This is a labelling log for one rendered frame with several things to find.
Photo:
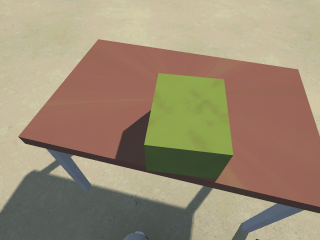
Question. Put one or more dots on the table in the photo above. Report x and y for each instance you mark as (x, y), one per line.
(101, 112)

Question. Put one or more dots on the carton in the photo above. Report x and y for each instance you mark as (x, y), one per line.
(188, 131)

